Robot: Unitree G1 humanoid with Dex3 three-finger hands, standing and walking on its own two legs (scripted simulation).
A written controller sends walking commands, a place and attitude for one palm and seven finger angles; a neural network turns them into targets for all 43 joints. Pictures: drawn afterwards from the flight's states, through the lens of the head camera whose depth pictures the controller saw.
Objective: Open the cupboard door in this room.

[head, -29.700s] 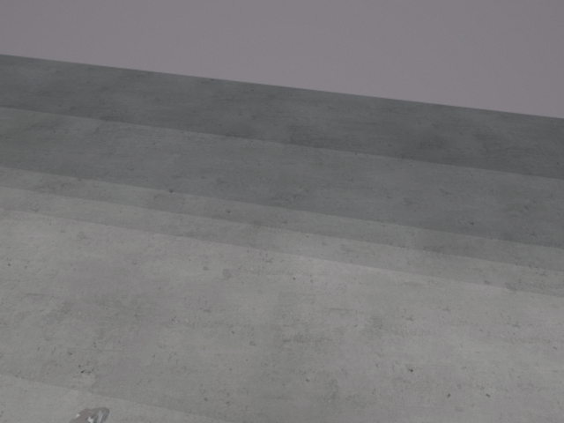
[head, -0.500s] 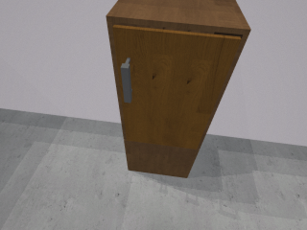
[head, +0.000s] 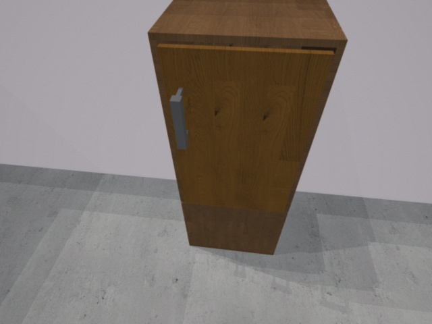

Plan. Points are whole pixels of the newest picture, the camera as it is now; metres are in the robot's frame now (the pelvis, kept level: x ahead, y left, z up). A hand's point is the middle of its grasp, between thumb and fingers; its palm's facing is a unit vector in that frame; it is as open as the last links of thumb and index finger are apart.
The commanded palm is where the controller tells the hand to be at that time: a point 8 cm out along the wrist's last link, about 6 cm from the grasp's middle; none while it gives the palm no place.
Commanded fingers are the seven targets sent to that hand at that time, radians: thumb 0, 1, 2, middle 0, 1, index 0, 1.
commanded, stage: look again from close up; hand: left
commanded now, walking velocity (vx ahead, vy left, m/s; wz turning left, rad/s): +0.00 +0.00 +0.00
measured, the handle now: (181, 119) +0.57 +0.12 +0.07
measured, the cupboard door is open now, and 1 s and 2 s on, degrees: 0 0 0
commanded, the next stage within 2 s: raise the hand with hooked fingers in 0.54 s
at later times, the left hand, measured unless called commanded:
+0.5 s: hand out of the picture +0.04 +0.15 -0.16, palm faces +0.01 -0.97 -0.24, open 7.3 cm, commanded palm none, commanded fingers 0.00 0.90 0.90 -0.20 -0.30 -0.20 -0.30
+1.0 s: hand (132, 295) +0.18 +0.17 -0.02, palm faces -0.09 -1.00 -0.02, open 8.2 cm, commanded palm +0.15 +0.23 -0.03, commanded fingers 0.00 0.46 0.71 -0.23 -0.58 -0.23 -0.58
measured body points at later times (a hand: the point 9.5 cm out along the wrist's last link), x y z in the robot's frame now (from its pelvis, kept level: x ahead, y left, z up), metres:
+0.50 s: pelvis +0.03 -0.03 +0.00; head +0.04 -0.05 +0.45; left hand +0.04 +0.20 -0.15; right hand +0.01 -0.25 -0.17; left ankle -0.03 +0.10 -0.73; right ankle +0.05 -0.13 -0.73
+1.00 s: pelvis -0.01 -0.03 -0.06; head +0.02 -0.02 +0.39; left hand +0.18 +0.22 -0.02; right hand +0.23 -0.29 -0.06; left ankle -0.03 +0.10 -0.73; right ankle +0.05 -0.13 -0.73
